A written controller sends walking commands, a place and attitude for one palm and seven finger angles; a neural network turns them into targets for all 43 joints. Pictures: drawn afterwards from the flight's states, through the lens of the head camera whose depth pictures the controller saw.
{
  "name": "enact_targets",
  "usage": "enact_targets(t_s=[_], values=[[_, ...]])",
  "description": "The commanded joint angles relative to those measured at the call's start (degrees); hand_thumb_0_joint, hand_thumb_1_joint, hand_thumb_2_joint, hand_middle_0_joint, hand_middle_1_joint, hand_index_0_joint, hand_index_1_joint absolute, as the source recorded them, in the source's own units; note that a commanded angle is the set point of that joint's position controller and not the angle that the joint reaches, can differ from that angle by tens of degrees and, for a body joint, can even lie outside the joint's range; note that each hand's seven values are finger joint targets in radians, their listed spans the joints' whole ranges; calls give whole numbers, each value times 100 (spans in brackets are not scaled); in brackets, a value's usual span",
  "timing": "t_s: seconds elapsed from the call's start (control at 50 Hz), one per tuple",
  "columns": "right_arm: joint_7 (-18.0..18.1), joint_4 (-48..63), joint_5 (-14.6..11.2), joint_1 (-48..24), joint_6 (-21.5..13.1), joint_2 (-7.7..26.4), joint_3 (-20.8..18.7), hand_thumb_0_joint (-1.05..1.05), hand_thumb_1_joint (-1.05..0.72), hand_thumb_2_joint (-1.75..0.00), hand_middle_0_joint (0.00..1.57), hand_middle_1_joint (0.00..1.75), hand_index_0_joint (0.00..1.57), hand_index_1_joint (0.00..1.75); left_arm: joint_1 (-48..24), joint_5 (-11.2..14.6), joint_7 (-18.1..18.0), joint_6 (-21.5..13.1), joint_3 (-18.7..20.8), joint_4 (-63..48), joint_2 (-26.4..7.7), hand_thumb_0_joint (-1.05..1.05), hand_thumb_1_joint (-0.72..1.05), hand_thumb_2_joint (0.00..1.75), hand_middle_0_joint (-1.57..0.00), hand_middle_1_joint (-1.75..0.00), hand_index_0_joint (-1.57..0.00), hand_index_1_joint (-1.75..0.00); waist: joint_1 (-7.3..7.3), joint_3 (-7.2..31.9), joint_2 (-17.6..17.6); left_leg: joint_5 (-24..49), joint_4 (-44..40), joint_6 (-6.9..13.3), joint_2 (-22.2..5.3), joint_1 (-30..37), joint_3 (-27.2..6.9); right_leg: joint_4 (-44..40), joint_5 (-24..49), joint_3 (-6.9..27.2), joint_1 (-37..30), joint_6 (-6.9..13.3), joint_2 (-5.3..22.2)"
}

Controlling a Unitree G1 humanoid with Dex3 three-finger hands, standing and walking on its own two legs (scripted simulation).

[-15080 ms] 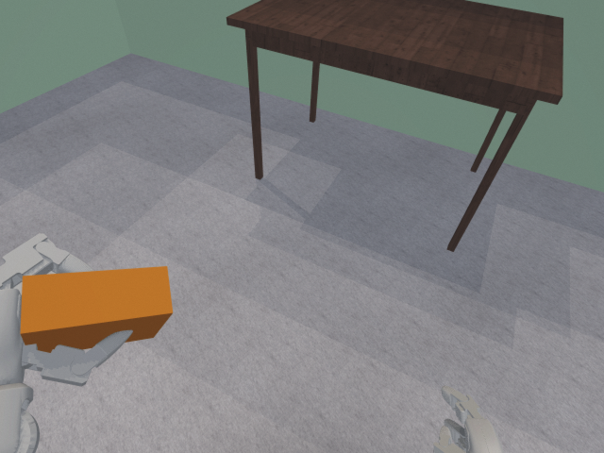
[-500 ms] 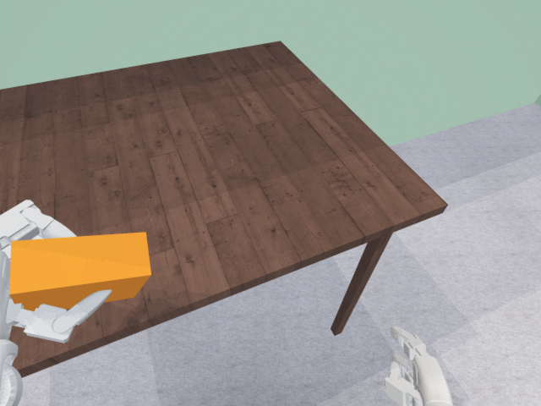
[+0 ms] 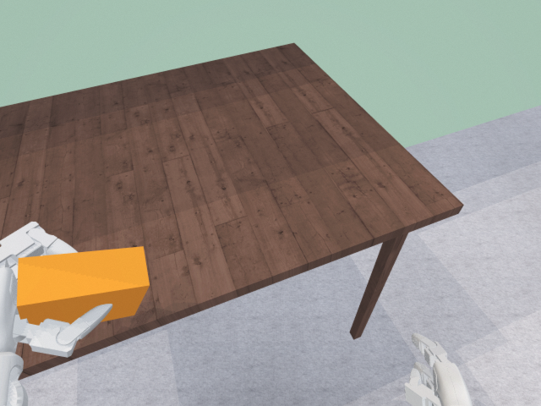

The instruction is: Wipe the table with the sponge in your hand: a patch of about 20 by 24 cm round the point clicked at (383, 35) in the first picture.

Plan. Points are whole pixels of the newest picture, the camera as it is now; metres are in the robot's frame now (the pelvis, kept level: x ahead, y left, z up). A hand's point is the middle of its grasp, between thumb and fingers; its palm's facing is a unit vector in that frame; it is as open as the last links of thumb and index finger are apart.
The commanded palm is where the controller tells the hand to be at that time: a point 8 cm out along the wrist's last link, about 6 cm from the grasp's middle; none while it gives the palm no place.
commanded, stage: come to a stop and stand still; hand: left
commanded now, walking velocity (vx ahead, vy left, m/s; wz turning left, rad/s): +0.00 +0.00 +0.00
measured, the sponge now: (103, 288) +0.22 +0.21 +0.13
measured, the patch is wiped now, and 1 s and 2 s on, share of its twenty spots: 0.00 0.00 0.00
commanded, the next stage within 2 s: look again from close up in 0.78 s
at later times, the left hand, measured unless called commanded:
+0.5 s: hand (14, 275) +0.22 +0.31 +0.15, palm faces +0.37 -0.85 -0.37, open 9.0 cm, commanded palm +0.17 +0.34 +0.18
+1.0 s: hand out of the picture +0.26 +0.35 +0.19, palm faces +0.50 -0.75 -0.43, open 9.0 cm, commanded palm +0.18 +0.33 +0.18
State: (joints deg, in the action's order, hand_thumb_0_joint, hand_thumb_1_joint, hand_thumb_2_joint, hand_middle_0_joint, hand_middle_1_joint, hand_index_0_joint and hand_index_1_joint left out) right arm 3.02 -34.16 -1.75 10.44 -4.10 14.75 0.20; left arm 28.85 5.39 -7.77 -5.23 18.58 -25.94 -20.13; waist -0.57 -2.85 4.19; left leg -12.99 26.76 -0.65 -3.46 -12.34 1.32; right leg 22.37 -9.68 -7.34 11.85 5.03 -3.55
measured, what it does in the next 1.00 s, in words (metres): shifts its weight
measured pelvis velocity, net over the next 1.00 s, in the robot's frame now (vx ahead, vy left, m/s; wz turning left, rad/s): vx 0.01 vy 0.05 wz -0.03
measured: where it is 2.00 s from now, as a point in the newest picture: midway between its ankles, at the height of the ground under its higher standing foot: outside the picture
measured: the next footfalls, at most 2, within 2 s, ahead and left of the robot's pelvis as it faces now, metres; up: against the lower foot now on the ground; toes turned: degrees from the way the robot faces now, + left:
none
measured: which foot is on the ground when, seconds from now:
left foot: down 0.00-1.00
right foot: down 0.00-1.00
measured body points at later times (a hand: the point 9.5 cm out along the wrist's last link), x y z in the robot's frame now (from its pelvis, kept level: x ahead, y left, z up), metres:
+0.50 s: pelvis +0.01 +0.07 +0.00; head +0.02 +0.07 +0.45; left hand +0.20 +0.35 +0.17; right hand +0.19 -0.15 -0.07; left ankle +0.02 +0.14 -0.74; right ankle +0.03 -0.06 -0.74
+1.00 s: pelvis +0.01 +0.05 +0.00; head +0.04 +0.07 +0.45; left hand +0.23 +0.39 +0.21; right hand +0.20 -0.16 -0.08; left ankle +0.02 +0.14 -0.74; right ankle +0.03 -0.06 -0.74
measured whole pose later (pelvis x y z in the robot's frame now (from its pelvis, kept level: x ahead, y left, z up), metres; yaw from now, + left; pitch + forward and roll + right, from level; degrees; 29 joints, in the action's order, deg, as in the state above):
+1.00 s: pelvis +0.01 +0.05 +0.00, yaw -2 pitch +0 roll +0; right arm 1.0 -33.1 -0.4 10.5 -6.7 10.8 1.6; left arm 10.9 2.1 -5.6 -10.1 27.3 -16.2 -27.5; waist -4.0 -4.6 -1.2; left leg -13.7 25.9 2.4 0.7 -11.9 4.7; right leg 25.5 -11.2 -3.9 13.9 0.9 0.7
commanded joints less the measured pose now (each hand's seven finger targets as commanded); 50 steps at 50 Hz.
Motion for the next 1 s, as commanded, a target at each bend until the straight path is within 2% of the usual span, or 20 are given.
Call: enact_targets(t_s=[0.0, 0.02, 0.1, 0.12, 0.2, 0.24, 0.36, 0.48, 0.56, 0.6, 0.66, 0.7, 0.72, 0.84, 0.86, 0.88, 0.9, 0.92, 0.94, 0.98], values=[[55, 916, -27, -699, -340, 487, -171, 0, -90, -90, 20, 30, 20, 30, -575, -26, -84, -338, 666, -1198, -1070, 0, 10, 130, -120, -160, -120, -160, -8, 702, -430, 328, -110, 315, -197, 378, -311, -869, -241, 1388, -19, -511, 1297], [54, 908, 13, -628, -343, 463, -150, 0, -90, -90, 20, 30, 20, 30, -648, -27, -72, -358, 511, -1226, -918, 0, 10, 130, -120, -160, -120, -160, 16, 701, -459, 260, -167, 319, -199, 357, -321, -860, -358, 1281, -56, -479, 1255], [66, 929, 4, -722, -393, 459, -123, 0, -90, -90, 20, 30, 20, 30, -815, -73, -112, -334, 637, -1341, -1116, 0, 10, 130, -120, -160, -120, -160, -10, 610, -310, 182, -314, 308, -219, 393, -395, -861, -478, 1298, -13, -414, 1200], [60, 926, 45, -656, -380, 434, -97, 0, -90, -90, 20, 30, 20, 30, -846, -74, -99, -346, 482, -1323, -925, 0, 10, 130, -120, -160, -120, -160, 8, 567, -354, 79, -400, 315, -222, 286, -411, -857, -550, 1199, -73, -414, 1148], [53, 981, 24, -731, -374, 453, -103, 0, -90, -90, 20, 30, 20, 30, -675, -95, -131, -365, 674, -1428, -1099, 0, 10, 130, -120, -160, -120, -160, -14, 667, 5, 152, -620, 291, -289, 250, -562, -612, -156, 1102, -299, -368, 1056], [47, 1030, 62, -659, -359, 447, -102, 0, -90, -90, 20, 30, 20, 30, -667, -97, -111, -419, 588, -1520, -954, 0, 10, 130, -120, -160, -120, -160, -10, 667, 126, 71, -829, 298, -349, 60, -676, -474, 46, 994, -480, -369, 946], [44, 1058, 75, -584, -351, 411, -108, 0, -90, -90, 20, 30, 20, 30, -457, -114, -82, -467, 630, -1366, -901, 0, 10, 130, -120, -160, -120, -160, -10, 667, -11, 287, -1010, 230, -425, 20, -758, -291, 443, 879, -605, -388, 859], [53, 1049, 90, -548, -348, 416, -129, 0, -90, -90, 20, 30, 20, 30, -630, -150, -54, -508, 572, -1306, -851, 0, 10, 130, -120, -160, -120, -160, -17, 663, -14, 452, -1096, 91, -439, 83, -758, -185, 528, 848, -606, -393, 826], [54, 1043, 124, -553, -379, 416, -141, 0, -90, -90, 20, 30, 20, 30, -816, -176, -57, -578, 517, -1616, -853, 0, 10, 130, -120, -160, -120, -160, -38, 770, 267, 816, -1136, -95, -453, 285, -819, -16, 598, 797, -598, -362, 784], [66, 1037, 115, -654, -381, 400, -132, 0, -90, -90, 20, 30, 20, 30, -724, -188, -93, -560, 680, -1649, -1001, 0, 10, 130, -120, -160, -120, -160, -70, 823, 196, 1068, -1116, -188, -439, 422, -805, 58, 610, 769, -568, -365, 769], [59, 1034, 141, -533, -381, 395, -166, 0, -90, -90, 20, 30, 20, 30, -615, -168, -52, -599, 608, -1593, -892, 0, 10, 130, -120, -160, -120, -160, -64, 834, 183, 1504, -1070, -260, -466, 496, -760, 79, 676, 725, -570, -363, 772], [56, 1020, 125, -626, -359, 401, -162, 0, -90, -90, 20, 30, 20, 30, -525, -176, -84, -573, 736, -1638, -999, 0, 10, 130, -120, -160, -120, -160, -74, 910, 314, 1888, -1016, -371, -439, 687, -722, 156, 668, 714, -498, -339, 762], [50, 1011, 170, -584, -329, 391, -139, 0, -90, -90, 20, 30, 20, 30, -456, -156, -43, -596, 603, -1568, -847, 0, 10, 130, -120, -160, -120, -160, -73, 862, 252, 1942, -1051, -368, -460, 629, -711, 132, 603, 653, -484, -353, 738], [60, 1051, 100, -533, -254, 405, -191, 0, -90, -90, 20, 30, 20, 30, -336, -105, -13, -516, 627, -1349, -827, 0, 10, 130, -120, -160, -120, -160, -23, 881, -68, 1843, -795, -237, -394, 524, -573, -58, 1023, 785, -632, -333, 879], [13, 928, 430, 360, -571, 611, -276, 0, -90, -90, 20, 30, 20, 30, -6531, -1206, 26, -1090, 4083, -2522, -5522, 0, 10, 130, -120, -160, -120, -160, -142, 317, -1272, 1676, 207, 293, -476, -788, -283, -41, 786, 828, -237, -424, 833], [-18, 619, 191, -172, -571, -99, -61, 0, -90, -90, 20, 30, 20, 30, -2975, -519, 295, -866, 1885, 1161, -1960, 0, 10, 130, -120, -160, -120, -160, -133, 1428, -1403, 1568, -10, 229, 33, 280, -325, -10, 1103, 1025, -151, -31, 1144], [-67, 944, 34, -252, -529, 286, -320, 0, -90, -90, 20, 30, 20, 30, -1907, -229, 198, -803, 1645, 415, -1636, 0, 10, 130, -120, -160, -120, -160, -220, 1402, -463, 1845, -418, -54, 38, 792, -207, 372, 1426, 1000, -372, -61, 818], [-91, 1046, 79, -26, -603, 381, -316, 0, -90, -90, 20, 30, 20, 30, -1967, -286, 214, -847, 1114, 348, -1214, 0, 10, 130, -120, -160, -120, -160, -185, 1483, -145, 1654, -265, 63, -101, 646, -78, 270, 1221, 1149, -430, -147, 866], [-144, 1039, 66, -46, -642, 387, -311, 0, -90, -90, 20, 30, 20, 30, -1709, -236, 277, -927, 840, -21, -1036, 0, 10, 130, -120, -160, -120, -160, -164, 1488, 194, 1674, -253, 98, -106, 634, -150, 257, 1203, 1144, -437, -211, 907], [-317, 1098, 45, -271, -656, 386, -257, 0, -90, -90, 20, 30, 20, 30, -1093, -237, 313, -931, 219, -758, -499, 0, 10, 130, -120, -160, -120, -160, -164, 1246, 411, 1440, -354, 184, -201, 401, -170, 192, 964, 1063, -521, -345, 867]])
